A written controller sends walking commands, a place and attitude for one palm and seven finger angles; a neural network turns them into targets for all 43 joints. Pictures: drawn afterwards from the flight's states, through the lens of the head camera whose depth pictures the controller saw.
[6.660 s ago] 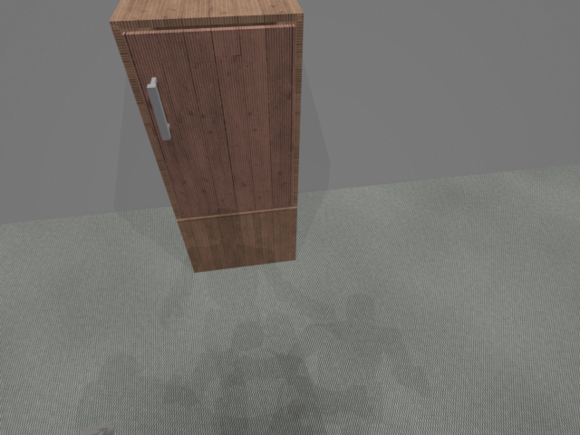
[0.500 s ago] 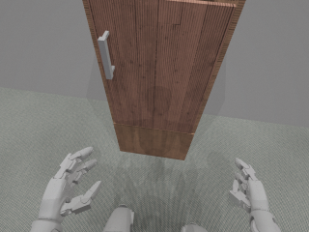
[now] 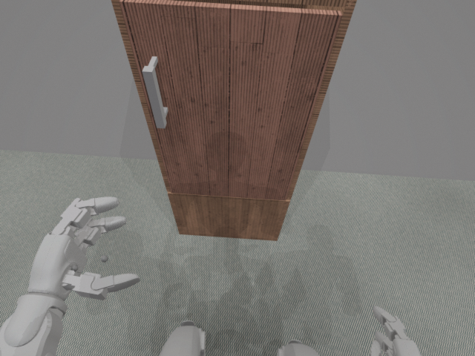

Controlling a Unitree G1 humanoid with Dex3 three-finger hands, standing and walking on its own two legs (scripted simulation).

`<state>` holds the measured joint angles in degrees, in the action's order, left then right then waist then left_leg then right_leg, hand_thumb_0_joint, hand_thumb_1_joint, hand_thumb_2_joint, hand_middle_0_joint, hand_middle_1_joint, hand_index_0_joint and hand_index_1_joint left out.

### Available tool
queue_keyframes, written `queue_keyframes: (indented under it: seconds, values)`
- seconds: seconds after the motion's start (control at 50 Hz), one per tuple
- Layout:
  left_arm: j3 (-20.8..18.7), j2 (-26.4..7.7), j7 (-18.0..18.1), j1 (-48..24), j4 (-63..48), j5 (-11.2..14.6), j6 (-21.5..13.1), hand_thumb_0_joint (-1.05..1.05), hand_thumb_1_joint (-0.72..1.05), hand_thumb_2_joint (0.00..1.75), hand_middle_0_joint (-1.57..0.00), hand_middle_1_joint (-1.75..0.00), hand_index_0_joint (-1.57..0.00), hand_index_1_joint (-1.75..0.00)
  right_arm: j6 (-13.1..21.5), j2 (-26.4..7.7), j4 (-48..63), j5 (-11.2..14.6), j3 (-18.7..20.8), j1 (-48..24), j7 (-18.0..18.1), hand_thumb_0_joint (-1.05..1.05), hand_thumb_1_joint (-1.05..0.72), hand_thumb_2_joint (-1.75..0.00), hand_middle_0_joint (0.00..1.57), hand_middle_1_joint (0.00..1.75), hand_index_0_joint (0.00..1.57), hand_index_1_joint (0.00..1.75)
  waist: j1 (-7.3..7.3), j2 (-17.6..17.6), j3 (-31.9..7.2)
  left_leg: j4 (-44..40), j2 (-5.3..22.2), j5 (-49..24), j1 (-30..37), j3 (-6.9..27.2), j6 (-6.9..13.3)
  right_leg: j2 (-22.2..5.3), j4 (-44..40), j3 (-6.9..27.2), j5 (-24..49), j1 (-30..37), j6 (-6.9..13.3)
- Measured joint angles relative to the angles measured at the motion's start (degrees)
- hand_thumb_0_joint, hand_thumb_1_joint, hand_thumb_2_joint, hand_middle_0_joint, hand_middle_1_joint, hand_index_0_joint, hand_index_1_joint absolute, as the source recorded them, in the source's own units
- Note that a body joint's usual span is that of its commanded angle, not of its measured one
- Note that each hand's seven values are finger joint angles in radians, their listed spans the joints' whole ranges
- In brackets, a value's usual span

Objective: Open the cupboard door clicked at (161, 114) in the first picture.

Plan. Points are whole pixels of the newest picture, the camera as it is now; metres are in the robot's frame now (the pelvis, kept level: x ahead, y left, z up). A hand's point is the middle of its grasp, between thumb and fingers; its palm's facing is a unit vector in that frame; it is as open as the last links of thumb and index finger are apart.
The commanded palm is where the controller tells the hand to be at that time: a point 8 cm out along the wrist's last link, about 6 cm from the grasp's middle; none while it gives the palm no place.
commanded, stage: raise the hand with hooked fingers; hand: left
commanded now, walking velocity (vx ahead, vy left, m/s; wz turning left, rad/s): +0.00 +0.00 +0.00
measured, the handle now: (157, 94) +0.60 +0.20 +0.08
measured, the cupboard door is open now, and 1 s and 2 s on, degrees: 0 0 0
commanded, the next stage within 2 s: move the hooked fingers beside the handle in 1.08 s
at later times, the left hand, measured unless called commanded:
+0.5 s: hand (63, 221) +0.29 +0.27 +0.10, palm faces +0.00 -1.00 -0.06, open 14.0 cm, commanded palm +0.27 +0.32 +0.10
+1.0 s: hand (71, 209) +0.30 +0.26 +0.10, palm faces -0.02 -1.00 -0.04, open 14.0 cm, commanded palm +0.28 +0.31 +0.10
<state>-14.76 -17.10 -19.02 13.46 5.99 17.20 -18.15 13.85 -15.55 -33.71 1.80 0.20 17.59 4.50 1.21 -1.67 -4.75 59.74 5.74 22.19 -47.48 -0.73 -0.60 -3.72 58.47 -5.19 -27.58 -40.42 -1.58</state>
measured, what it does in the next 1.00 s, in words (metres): stands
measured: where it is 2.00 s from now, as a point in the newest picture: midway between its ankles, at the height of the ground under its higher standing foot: outside the picture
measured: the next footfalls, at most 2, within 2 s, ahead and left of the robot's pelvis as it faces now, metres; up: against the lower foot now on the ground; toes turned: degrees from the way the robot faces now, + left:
none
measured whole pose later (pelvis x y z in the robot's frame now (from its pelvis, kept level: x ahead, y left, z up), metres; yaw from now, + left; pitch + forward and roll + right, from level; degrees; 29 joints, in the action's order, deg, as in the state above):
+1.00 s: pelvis +0.02 -0.01 +0.02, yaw +0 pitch +8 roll -2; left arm -25.9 -24.4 -32.2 -2.3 24.2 20.9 -15.3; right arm 12.4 -16.4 -32.6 1.9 -1.8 17.1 4.4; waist 0.6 -1.8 -3.2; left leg 51.8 6.1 20.3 -39.7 -1.1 -1.4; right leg -2.7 50.3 -5.2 -25.3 -32.9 -1.0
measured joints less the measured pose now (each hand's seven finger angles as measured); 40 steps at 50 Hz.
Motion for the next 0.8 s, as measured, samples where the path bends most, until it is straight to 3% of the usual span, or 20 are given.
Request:
queue_keyframes:
  seconds: [0.28,0.46,0.66,0.8]
  values:
    - [-4.0,-3.2,-5.0,-6.6,6.0,1.4,2.6,-0.01,-0.41,0.34,-0.30,-1.14,-0.29,-1.14,0.6,0.7,2.1,0.0,-2.4,-3.4,-0.3,0.01,-0.91,-0.90,0.20,0.30,0.21,0.30,-1.45,0.1,0.9,-3.4,-0.3,-0.5,4.6,0.5,0.2,0.2,-4.9,-0.8,1.3,5.5,-0.2]
    - [-7.6,-5.7,-9.6,-11.8,11.5,2.6,4.2,-0.01,-0.49,0.31,-0.30,-1.19,-0.30,-1.19,0.0,0.8,1.5,-0.2,-3.5,-3.5,-0.1,0.01,-0.90,-0.90,0.20,0.30,0.21,0.30,-2.13,-0.3,1.3,-5.0,-0.2,-0.8,6.2,0.7,-0.1,0.4,-6.8,-1.0,1.7,7.3,-0.1]
    - [-11.0,-8.9,-13.5,-17.2,18.4,3.8,5.1,-0.02,-0.50,0.30,-0.30,-1.20,-0.30,-1.20,-0.9,-0.7,0.6,0.1,-2.7,-1.7,0.3,0.01,-0.91,-0.90,0.20,0.30,0.21,0.30,-1.35,-0.3,1.6,-7.0,0.0,-1.5,7.4,0.2,-0.4,0.8,-8.4,-0.7,2.3,8.0,0.2]
    - [-11.0,-8.1,-14.0,-16.2,18.4,4.0,4.1,-0.02,-0.50,0.30,-0.30,-1.20,-0.30,-1.20,-1.2,-1.5,1.1,0.1,-1.8,-0.4,-0.3,0.01,-0.91,-0.90,0.20,0.30,0.21,0.30,-0.68,-0.2,1.5,-7.9,0.2,-1.8,7.7,-0.5,-0.5,0.9,-8.6,0.0,2.5,7.6,0.3]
